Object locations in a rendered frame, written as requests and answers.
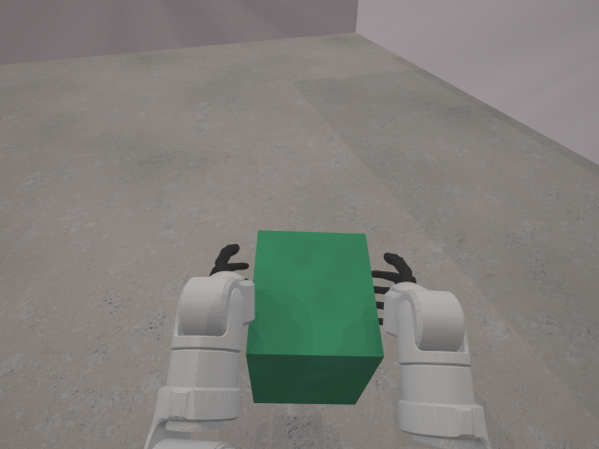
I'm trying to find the carton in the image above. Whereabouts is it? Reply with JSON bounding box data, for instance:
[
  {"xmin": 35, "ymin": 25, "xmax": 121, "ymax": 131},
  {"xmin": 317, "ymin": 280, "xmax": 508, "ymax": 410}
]
[{"xmin": 246, "ymin": 230, "xmax": 384, "ymax": 405}]

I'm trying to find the robot left hand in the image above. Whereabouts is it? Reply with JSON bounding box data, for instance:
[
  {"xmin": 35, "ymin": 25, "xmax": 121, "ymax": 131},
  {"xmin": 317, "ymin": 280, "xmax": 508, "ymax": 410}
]
[{"xmin": 209, "ymin": 244, "xmax": 249, "ymax": 280}]

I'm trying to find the robot right forearm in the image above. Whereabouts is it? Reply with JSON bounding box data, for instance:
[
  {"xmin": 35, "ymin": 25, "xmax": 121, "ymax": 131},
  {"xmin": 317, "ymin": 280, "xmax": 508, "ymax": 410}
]
[{"xmin": 383, "ymin": 282, "xmax": 491, "ymax": 449}]

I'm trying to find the robot left forearm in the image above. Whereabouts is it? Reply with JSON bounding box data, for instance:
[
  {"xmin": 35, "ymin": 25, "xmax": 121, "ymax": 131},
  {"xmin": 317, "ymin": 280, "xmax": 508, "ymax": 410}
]
[{"xmin": 144, "ymin": 271, "xmax": 255, "ymax": 449}]

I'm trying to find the robot right hand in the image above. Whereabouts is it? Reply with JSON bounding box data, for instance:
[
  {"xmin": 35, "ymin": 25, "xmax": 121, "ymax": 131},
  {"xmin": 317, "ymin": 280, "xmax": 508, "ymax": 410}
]
[{"xmin": 372, "ymin": 253, "xmax": 416, "ymax": 325}]

